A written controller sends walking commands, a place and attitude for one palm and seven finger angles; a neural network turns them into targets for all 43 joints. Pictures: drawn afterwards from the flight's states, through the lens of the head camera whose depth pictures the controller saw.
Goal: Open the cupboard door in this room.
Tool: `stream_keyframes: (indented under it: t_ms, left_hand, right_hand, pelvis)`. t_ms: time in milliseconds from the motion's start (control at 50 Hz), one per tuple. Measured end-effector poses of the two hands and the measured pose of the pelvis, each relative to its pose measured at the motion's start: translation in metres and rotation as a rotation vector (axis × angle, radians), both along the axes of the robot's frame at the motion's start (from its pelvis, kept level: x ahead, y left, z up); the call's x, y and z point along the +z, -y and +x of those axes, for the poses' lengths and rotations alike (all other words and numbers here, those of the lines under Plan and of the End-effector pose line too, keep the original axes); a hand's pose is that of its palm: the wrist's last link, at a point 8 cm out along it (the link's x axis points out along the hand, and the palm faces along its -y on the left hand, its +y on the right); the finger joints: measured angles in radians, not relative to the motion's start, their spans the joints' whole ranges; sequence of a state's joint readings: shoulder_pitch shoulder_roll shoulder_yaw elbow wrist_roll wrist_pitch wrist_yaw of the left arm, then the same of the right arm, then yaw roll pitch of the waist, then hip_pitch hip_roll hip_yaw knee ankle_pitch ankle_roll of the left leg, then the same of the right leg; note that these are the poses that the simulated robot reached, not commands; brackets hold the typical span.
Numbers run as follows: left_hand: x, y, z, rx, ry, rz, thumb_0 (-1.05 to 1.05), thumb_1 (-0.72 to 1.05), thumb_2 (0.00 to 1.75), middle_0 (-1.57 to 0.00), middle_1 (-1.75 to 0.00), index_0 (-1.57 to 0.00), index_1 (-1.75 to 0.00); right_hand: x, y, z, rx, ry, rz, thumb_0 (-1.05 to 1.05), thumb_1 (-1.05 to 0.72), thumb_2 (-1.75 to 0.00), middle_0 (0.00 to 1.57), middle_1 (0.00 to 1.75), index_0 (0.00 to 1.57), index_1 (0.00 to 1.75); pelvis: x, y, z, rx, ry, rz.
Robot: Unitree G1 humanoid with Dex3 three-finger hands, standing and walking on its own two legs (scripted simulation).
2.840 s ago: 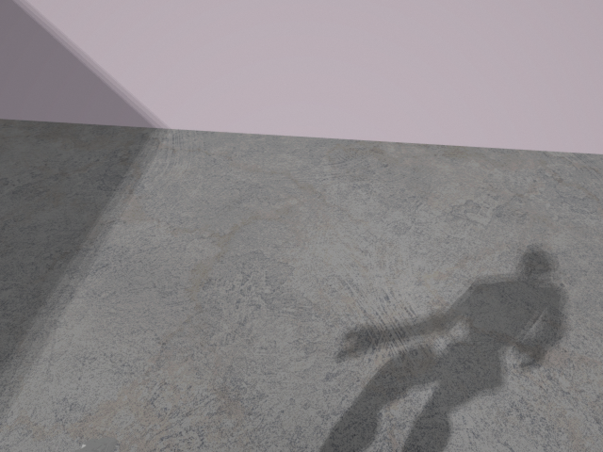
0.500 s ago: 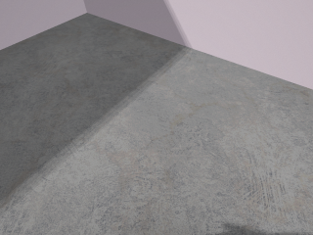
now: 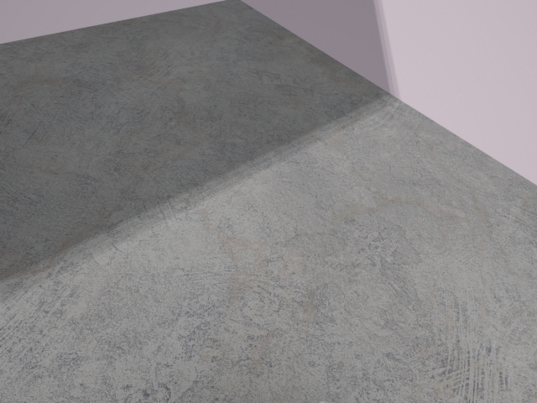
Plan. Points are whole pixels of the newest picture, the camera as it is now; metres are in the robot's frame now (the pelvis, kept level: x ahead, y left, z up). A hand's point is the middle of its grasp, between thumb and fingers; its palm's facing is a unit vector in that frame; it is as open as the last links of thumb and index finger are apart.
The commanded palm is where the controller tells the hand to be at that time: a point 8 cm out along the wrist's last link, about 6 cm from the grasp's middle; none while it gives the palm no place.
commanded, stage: turn or walk to find it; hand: left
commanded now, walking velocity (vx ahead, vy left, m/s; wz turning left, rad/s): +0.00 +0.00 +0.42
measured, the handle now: out of the picture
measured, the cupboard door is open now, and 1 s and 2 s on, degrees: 0 0 0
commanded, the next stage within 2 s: none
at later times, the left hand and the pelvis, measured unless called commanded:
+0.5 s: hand out of the picture +0.02 +0.18 -0.14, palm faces +0.23 -0.94 -0.27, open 7.4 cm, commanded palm none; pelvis -0.02 -0.03 +0.01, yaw +13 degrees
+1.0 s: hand out of the picture -0.09 +0.24 -0.16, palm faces +0.44 -0.87 -0.24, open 7.4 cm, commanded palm none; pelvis -0.06 +0.02 +0.01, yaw +24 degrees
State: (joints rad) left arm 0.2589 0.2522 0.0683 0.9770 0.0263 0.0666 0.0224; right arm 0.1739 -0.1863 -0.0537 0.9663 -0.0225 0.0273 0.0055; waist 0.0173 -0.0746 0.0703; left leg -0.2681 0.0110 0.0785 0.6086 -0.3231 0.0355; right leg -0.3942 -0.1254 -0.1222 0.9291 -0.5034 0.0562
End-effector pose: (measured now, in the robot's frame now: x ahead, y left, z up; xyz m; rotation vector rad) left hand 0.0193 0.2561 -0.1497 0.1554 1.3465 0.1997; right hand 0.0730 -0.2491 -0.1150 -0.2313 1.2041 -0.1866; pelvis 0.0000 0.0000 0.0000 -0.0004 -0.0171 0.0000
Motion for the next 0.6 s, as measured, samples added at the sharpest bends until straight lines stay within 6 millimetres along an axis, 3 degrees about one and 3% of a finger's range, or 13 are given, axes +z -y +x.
stream_keyframes:
  t_ms: [180,360,500,600]
  left_hand:
    - [0.023,-0.013,0.006,0.047,0.077,0.020,0.00,0.91,0.90,-0.20,-0.29,-0.20,-0.30]
    - [0.037,0.014,0.020,0.066,0.207,0.073,0.00,0.90,0.90,-0.20,-0.29,-0.20,-0.30]
    - [0.044,0.033,-0.015,0.131,0.192,0.071,0.00,0.90,0.90,-0.20,-0.30,-0.20,-0.30]
    - [0.036,0.034,-0.046,0.191,0.144,0.048,0.00,0.90,0.90,-0.21,-0.30,-0.20,-0.30]
  right_hand:
    - [0.005,-0.023,0.008,0.062,0.011,0.035,0.01,-0.90,-0.90,0.21,0.30,0.20,0.30]
    - [-0.022,0.002,-0.004,0.090,-0.036,0.083,0.01,-0.90,-0.90,0.21,0.30,0.20,0.30]
    - [-0.021,0.020,-0.004,0.137,-0.091,0.073,0.01,-0.91,-0.90,0.20,0.30,0.20,0.30]
    - [-0.014,0.016,0.000,0.188,-0.118,0.046,0.01,-0.91,-0.90,0.20,0.30,0.20,0.30]
  pelvis:
    - [0.013,-0.006,-0.006,0.068,-0.008,-0.015]
    - [0.003,0.018,-0.016,0.148,-0.015,0.012]
    - [0.009,0.026,-0.023,0.223,0.004,0.016]
    - [0.011,0.023,-0.026,0.276,0.003,0.020]
